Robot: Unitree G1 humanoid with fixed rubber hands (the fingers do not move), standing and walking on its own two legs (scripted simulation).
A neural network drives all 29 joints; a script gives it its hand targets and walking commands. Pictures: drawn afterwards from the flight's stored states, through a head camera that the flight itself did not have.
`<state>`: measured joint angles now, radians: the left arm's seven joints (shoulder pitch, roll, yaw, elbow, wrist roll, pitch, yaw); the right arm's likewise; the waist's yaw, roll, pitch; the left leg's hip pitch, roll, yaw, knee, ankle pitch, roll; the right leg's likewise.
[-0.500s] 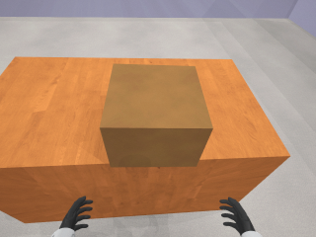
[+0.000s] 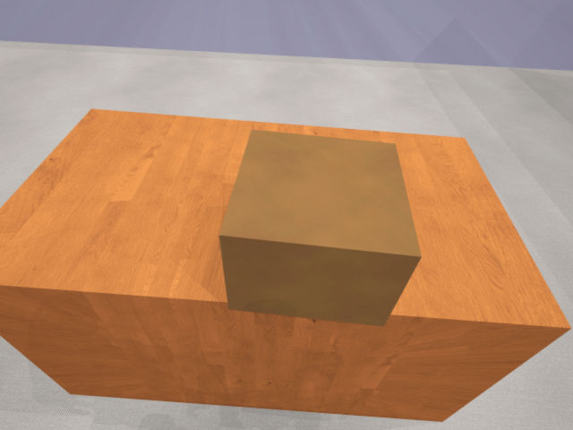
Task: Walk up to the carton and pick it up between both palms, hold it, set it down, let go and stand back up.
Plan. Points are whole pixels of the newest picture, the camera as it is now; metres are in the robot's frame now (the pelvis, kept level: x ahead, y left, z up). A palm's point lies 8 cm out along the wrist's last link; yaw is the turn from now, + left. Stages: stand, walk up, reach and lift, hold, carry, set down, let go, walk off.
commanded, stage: stand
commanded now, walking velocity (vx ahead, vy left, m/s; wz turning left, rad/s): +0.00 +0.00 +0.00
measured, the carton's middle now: (314, 223) +0.48 -0.05 -0.01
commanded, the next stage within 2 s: none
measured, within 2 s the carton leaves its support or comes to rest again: neither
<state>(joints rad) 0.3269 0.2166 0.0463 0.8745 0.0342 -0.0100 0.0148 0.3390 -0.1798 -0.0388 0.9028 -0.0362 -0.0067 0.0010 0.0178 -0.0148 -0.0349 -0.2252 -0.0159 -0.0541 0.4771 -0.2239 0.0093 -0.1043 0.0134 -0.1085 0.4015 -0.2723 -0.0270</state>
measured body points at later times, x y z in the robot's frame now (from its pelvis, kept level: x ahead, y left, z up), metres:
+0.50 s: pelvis +0.00 +0.00 +0.00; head -0.01 +0.01 +0.45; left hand -0.02 +0.22 -0.16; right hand +0.00 -0.22 -0.15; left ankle +0.02 +0.11 -0.74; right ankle -0.03 -0.10 -0.74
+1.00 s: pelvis +0.02 -0.02 +0.00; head +0.02 -0.01 +0.45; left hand -0.04 +0.19 -0.17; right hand +0.00 -0.23 -0.16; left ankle +0.02 +0.11 -0.74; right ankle -0.03 -0.10 -0.74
